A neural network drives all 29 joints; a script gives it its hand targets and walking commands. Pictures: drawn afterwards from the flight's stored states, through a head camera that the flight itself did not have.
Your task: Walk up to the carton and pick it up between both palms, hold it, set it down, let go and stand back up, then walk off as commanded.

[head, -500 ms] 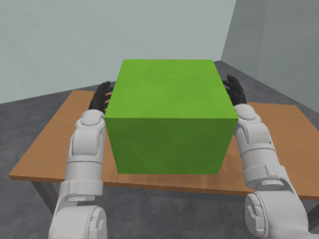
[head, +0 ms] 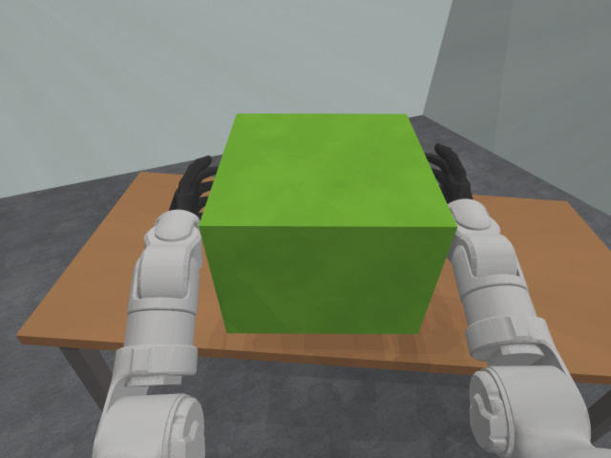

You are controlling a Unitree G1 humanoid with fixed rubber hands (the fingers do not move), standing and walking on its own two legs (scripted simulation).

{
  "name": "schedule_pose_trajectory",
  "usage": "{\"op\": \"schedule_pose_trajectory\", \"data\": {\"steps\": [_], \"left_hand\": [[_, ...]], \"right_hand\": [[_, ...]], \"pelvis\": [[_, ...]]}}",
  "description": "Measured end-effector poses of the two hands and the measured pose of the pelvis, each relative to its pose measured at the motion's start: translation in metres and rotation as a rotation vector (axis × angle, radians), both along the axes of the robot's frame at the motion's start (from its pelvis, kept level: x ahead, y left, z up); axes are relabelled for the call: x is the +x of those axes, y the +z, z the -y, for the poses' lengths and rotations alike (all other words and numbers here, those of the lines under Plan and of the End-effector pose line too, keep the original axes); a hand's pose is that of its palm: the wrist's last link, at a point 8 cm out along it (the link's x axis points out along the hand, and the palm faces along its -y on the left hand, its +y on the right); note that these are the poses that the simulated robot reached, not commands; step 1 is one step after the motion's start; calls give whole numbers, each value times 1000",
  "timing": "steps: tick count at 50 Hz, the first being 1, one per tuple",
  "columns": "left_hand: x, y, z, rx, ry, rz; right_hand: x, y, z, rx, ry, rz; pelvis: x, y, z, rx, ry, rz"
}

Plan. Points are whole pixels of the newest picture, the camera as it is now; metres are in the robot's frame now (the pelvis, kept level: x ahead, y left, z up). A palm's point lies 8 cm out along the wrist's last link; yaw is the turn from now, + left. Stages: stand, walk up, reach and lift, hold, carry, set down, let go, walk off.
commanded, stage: hold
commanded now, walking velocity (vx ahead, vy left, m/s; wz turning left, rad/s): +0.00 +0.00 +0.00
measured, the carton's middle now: (321, 217) +0.39 -0.01 +0.16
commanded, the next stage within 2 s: none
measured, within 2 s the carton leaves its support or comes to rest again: neither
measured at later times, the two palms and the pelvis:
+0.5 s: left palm (187, 215) +0.35 +0.16 +0.19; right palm (453, 203) +0.37 -0.18 +0.21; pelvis +0.00 +0.00 +0.00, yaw +0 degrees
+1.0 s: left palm (187, 215) +0.35 +0.16 +0.19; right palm (454, 203) +0.37 -0.18 +0.21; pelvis +0.00 +0.00 +0.00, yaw +0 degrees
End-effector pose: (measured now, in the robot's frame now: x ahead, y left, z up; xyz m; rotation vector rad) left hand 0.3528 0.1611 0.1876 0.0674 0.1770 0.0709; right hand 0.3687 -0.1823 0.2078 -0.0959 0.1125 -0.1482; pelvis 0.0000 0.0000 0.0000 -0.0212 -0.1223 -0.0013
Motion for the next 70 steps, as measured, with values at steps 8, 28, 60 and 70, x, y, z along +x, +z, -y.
{"op": "schedule_pose_trajectory", "data": {"steps": [8,28,60,70], "left_hand": [[0,0,0,0,0,-1],[0,0,0,1,0,-1],[0,-1,0,2,0,-3],[0,-1,0,2,0,-3]], "right_hand": [[0,0,0,0,0,0],[0,0,0,0,0,2],[-1,-1,0,1,0,3],[-1,0,0,1,1,4]], "pelvis": [[0,0,0,0,0,0],[0,0,0,0,0,1],[-1,0,0,0,1,2],[-1,0,0,0,1,2]]}}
